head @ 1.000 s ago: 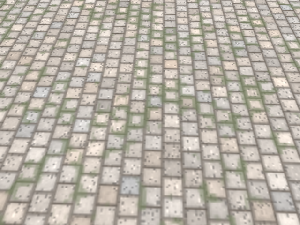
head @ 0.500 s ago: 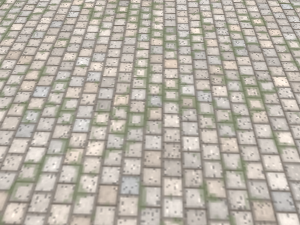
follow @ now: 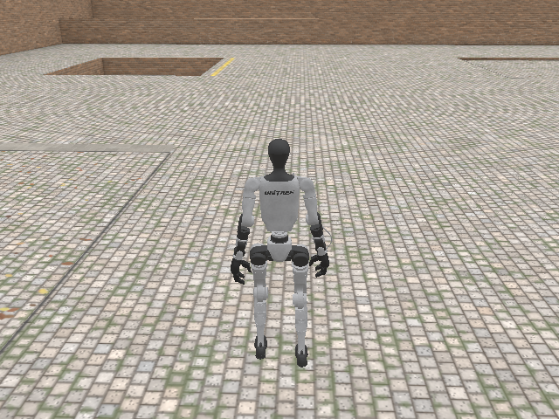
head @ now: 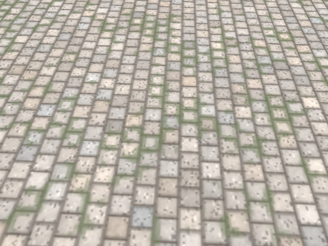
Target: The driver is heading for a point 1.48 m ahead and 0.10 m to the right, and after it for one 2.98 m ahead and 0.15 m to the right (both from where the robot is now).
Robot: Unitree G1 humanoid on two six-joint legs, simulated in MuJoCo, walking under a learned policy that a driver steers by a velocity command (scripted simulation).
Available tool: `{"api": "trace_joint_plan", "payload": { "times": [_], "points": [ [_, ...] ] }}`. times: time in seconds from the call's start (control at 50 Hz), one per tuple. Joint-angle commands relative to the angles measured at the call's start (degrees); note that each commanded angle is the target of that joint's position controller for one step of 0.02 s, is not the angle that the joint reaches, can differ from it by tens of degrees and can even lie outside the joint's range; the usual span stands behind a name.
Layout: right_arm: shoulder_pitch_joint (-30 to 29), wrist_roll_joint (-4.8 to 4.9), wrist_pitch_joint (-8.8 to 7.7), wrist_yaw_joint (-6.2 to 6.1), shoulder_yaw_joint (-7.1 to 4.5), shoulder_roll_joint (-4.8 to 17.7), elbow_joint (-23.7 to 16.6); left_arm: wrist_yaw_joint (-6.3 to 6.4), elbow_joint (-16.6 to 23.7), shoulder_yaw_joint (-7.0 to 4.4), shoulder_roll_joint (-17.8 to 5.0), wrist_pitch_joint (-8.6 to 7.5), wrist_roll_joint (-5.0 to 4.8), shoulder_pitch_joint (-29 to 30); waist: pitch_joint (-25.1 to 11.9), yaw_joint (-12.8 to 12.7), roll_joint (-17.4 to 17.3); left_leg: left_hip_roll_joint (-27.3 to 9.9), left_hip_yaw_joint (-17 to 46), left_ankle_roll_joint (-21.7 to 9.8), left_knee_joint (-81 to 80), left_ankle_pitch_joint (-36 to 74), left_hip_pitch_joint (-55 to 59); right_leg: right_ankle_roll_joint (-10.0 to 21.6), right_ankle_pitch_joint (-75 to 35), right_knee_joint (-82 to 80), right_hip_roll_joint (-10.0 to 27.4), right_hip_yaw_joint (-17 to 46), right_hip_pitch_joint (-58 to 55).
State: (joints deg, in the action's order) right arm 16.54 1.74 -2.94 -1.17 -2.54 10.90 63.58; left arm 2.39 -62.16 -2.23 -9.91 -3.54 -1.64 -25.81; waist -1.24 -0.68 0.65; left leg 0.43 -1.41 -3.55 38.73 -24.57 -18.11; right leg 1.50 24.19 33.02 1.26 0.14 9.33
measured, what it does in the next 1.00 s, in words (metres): walks ahead: right foot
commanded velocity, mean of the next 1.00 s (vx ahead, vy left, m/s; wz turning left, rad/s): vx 0.45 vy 0.00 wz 0.00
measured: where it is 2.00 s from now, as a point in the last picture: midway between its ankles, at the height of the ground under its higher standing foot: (170, 130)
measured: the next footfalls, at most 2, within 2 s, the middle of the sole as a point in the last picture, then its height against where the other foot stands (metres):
right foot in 0.52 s outside the picture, level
left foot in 1.08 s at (146, 196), level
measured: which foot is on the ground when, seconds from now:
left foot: down 0.00-0.54, up 0.56-1.00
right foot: down 0.00-0.10, up 0.12-0.50, down 0.52-1.00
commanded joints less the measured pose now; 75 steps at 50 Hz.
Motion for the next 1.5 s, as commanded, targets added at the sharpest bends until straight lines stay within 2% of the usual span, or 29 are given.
{"api": "trace_joint_plan", "payload": {
  "times": [0.02, 0.08, 0.1, 0.12, 0.14, 0.2, 0.24, 0.34, 0.44, 0.48, 0.52, 0.54, 0.56, 0.58, 0.62, 0.66, 0.72, 0.86, 0.98, 1.04, 1.08, 1.1, 1.12, 1.14, 1.16, 1.18, 1.22, 1.32, 1.5],
  "points": [
    [-7.3, 0.36, -3.30, 1.19, 0.04, 1.9, -5.7, -0.48, 1.1, -2.10, -10.0, -1.35, -0.31, -5.1, 13.0, -0.9, 10.4, -0.7, -1.5, -2.1, 3.5, -0.1, -13.7, 12.8, 13.4, -20.5, 17.6, 25.8, 2.0],
    [9.4, 0.65, -4.02, 1.56, -1.79, 5.3, -0.1, -1.12, 5.0, -1.67, -9.1, -1.30, -0.20, 5.0, 8.2, 8.2, 5.1, 0.0, 0.8, -3.9, -11.5, 6.2, 13.4, 5.9, -10.0, -6.4, 8.6, 10.5, 13.9],
    [19.8, 0.44, -4.04, 1.61, -4.19, 12.7, 2.5, -1.06, 7.9, -0.96, -6.3, -2.25, -0.23, 8.8, 5.2, 11.7, -10.8, -10.0, 19.9, -8.9, -19.7, 5.8, 25.8, 0.7, -17.4, 16.7, -0.9, -1.9, 25.7],
    [23.8, -0.36, -4.15, 2.03, -3.92, 13.7, 2.6, -1.03, 9.0, -0.37, -4.0, -3.63, -0.11, 7.9, 0.6, 10.9, -19.3, -21.4, 41.4, -14.4, -27.0, 11.9, 33.4, -0.3, 2.8, 34.3, -4.7, 0.5, 36.1],
    [18.0, -1.20, -4.50, 1.83, -2.02, 8.5, 1.0, -1.66, 9.1, -0.79, -5.7, -4.39, -0.87, 8.4, 3.3, 7.4, -10.1, -22.7, 39.2, -13.8, -25.5, 15.3, 31.2, 1.6, 3.9, 42.9, -1.0, 5.7, 40.7],
    [10.3, -1.35, -3.84, 2.14, -0.06, 4.7, -1.8, -2.56, 9.5, -1.74, -6.8, -4.49, -0.52, 10.8, 6.5, 3.3, -2.0, -16.3, 19.1, -8.7, -26.4, 25.2, 26.1, 4.0, -8.0, 40.1, 5.0, 3.3, 42.4],
    [11.8, -1.55, -2.73, 1.63, 0.63, 3.6, -1.5, -3.20, 9.9, -1.94, -5.5, -3.58, -0.37, 11.4, 6.5, 2.5, -4.1, -13.3, 12.7, -7.0, -28.1, 29.3, 23.1, 3.0, -10.5, 36.2, 5.9, 1.0, 39.7],
    [10.1, -1.88, -2.13, -0.36, 0.41, 8.1, -3.8, -3.73, 15.8, -0.15, -2.5, -2.69, 0.34, 25.4, 10.4, 3.4, -4.3, -9.8, 4.8, -6.8, -33.8, 28.3, 9.5, -0.4, -23.4, 11.0, 3.4, -3.6, 29.9],
    [13.3, -0.49, -2.38, -0.51, -0.79, 9.9, -2.9, -4.81, 18.9, -0.68, -6.4, -2.79, -0.22, 31.0, 10.3, 2.6, -5.4, -14.1, 4.0, -5.8, -32.1, 34.3, 18.9, 2.6, -25.8, -1.4, 1.1, -2.9, 25.4],
    [12.2, -1.18, -1.71, -0.40, -1.39, 11.2, -3.3, -4.93, 17.8, -2.07, -9.2, -2.95, -0.18, 25.3, 4.4, -1.3, -7.6, -14.7, 2.7, -4.2, -23.0, 54.0, 23.9, 4.7, -22.7, -1.0, -1.7, -4.1, 17.2],
    [10.2, -1.91, -0.83, -0.07, -1.00, 10.4, -4.5, -4.27, 12.6, -4.51, -13.9, -2.41, -0.34, 7.3, -6.3, -10.1, -7.9, -10.9, -0.1, -1.3, 0.8, 58.1, 14.6, 8.1, -20.7, 0.4, -1.5, -2.7, -7.7],
    [16.4, -2.26, -1.38, 0.70, 0.81, 3.6, -5.7, -3.86, 10.9, -5.84, -19.8, -2.19, 1.47, -1.1, -16.9, -8.0, 5.0, -3.0, -1.1, 1.6, 25.0, 32.7, -6.4, 16.2, -11.7, -1.3, 14.4, 21.5, -30.5],
    [18.0, -0.89, -3.17, 1.36, 1.85, 0.8, -4.8, -4.17, 10.2, -4.87, -17.5, -2.10, 1.56, -1.9, -24.9, -6.7, 13.4, 3.9, 6.8, 2.2, 39.6, -5.7, -15.7, 20.7, -2.2, -15.3, 22.5, 46.3, -35.6],
    [11.7, 0.78, -4.55, 1.63, 0.28, 6.4, -6.9, -4.41, 10.6, -3.61, -13.8, -2.46, 1.01, 3.7, -15.3, -6.1, 10.3, 0.0, 9.8, 0.5, 44.4, -4.2, -21.9, 16.8, 1.1, -17.9, 19.9, 41.8, -27.9],
    [3.2, 0.88, -5.00, 0.83, -0.46, 8.7, -9.5, -4.74, 12.3, -2.15, -9.7, -3.09, 1.31, 14.3, -2.9, -2.1, 0.7, -6.1, 6.5, -0.6, 39.2, 5.4, -20.0, 13.0, -9.8, -20.5, 16.0, 24.2, -7.1],
    [5.9, -0.33, -3.13, 0.14, -1.10, 6.9, -8.8, -5.22, 11.8, -1.55, -7.6, -3.68, 2.13, 17.4, -0.8, 2.0, 2.4, -9.2, 6.8, -0.8, 33.2, 9.0, -12.6, 11.5, -14.3, -23.4, 12.0, 15.5, 3.3],
    [4.8, -0.61, -1.54, -0.26, -1.35, 5.8, -9.6, -4.62, 9.9, -1.75, -9.0, -3.89, 1.92, 14.5, 2.3, 3.1, 2.8, -10.1, 5.4, 0.5, 27.3, 11.5, -13.8, 13.0, -16.1, -27.2, 10.8, 10.5, 7.7],
    [-11.5, -1.29, -2.39, 0.57, -1.58, 5.9, -14.5, -2.17, 8.0, -2.15, -11.9, -2.95, 1.28, 6.7, 4.9, -1.2, 1.8, -8.4, 2.9, 2.9, 2.6, 31.3, -21.4, 10.7, -20.9, -28.2, 9.2, 4.7, 0.4],
    [-20.7, -0.47, -3.11, 2.56, -0.74, 5.9, -18.0, -1.87, 5.4, -2.60, -12.7, -1.56, 0.64, 0.7, 6.9, -4.0, 2.0, -6.1, 1.7, 2.0, -7.6, 27.6, -22.4, 10.0, -22.6, -23.8, 12.5, 4.1, -10.3],
    [-17.8, -0.30, -3.72, 3.26, -1.39, 8.1, -18.3, -1.65, 5.5, -3.17, -13.9, -0.71, 0.53, 2.1, 4.7, -1.1, 3.9, -4.0, 0.4, -0.4, -10.0, 21.0, -15.9, 8.5, -33.6, -18.3, 14.1, 4.4, -13.8],
    [-2.7, -0.53, -3.90, 2.83, -3.82, 12.7, -13.9, -1.69, 6.4, -2.62, -12.7, -0.21, 0.79, 4.4, -4.7, 6.5, 3.6, -0.9, -1.9, -3.4, -10.8, 21.1, 5.8, 5.8, -49.0, -0.6, 9.5, 0.3, -9.5],
    [8.4, -1.33, -3.72, 2.22, -5.12, 17.7, -11.8, -1.72, 7.9, -1.52, -10.5, -0.36, 1.92, 3.7, -14.1, 9.6, -3.6, -12.7, 11.7, -7.6, -9.5, 21.1, 24.3, 3.4, -33.2, 18.8, 5.6, -2.7, 3.2],
    [11.1, -1.49, -3.48, 2.76, -5.53, 20.3, -10.2, -2.48, 7.8, 0.59, -2.5, -1.79, 1.42, -3.5, -20.7, 5.1, -19.1, -23.8, 39.6, -16.2, -17.5, 9.2, 41.9, 0.3, 6.0, 36.9, -5.3, 0.1, 25.9],
    [9.7, -1.20, -3.62, 2.83, -3.84, 14.3, -10.8, -2.61, 7.5, -0.82, -9.2, -3.15, -0.09, 0.8, -18.3, 7.2, -12.7, -22.1, 41.5, -13.7, -21.1, 4.4, 40.3, 1.6, 8.2, 43.4, -2.4, 7.6, 32.3],
    [4.5, -1.08, -3.73, 2.64, -3.08, 11.9, -11.9, -2.75, 9.4, -1.56, -12.1, -3.96, -1.18, 6.4, -10.6, 6.4, -9.9, -20.5, 32.5, -11.1, -21.7, 8.1, 33.1, 2.6, 3.0, 43.8, 0.5, 6.3, 35.6],
    [-0.5, -1.37, -3.70, 2.66, -2.53, 10.7, -13.1, -2.34, 10.0, -1.57, -11.9, -4.10, -0.87, 9.2, -6.5, 4.5, -4.4, -18.6, 25.8, -10.0, -23.0, 15.0, 24.4, 2.6, -2.6, 41.4, 3.7, 4.6, 33.3],
    [-4.1, -2.40, -3.83, 2.95, -1.70, 8.0, -13.2, -2.01, 10.0, -2.16, -10.5, -2.98, 0.34, 9.2, -2.6, 1.0, -4.2, -15.1, 17.8, -9.1, -26.6, 21.5, 13.4, 2.2, -8.0, 35.9, 7.0, 4.5, 27.2],
    [-0.4, -1.95, -3.98, 1.95, -2.33, 10.4, -11.0, -1.68, 11.5, -2.22, -8.2, -0.84, 1.06, 12.8, 1.8, 0.1, -3.2, -13.7, 10.6, -10.4, -31.6, 27.5, 9.5, -0.3, -15.4, 25.0, 8.2, 3.1, 30.4],
    [7.5, -0.91, -2.49, 0.69, -2.45, 11.4, -7.9, -3.51, 16.3, -1.18, -6.7, -1.77, 0.51, 29.3, 6.1, 5.0, -4.1, -12.7, 4.1, -7.6, -31.3, 25.8, 16.4, -0.4, -29.7, 0.0, 4.2, -0.4, 29.8]
  ]
}}
Keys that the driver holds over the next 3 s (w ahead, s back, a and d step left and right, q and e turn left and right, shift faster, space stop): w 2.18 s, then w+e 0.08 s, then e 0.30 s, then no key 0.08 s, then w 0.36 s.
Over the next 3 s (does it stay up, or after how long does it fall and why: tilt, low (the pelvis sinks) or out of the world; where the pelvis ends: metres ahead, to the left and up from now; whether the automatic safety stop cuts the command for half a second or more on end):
stays up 1.50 -0.04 0.02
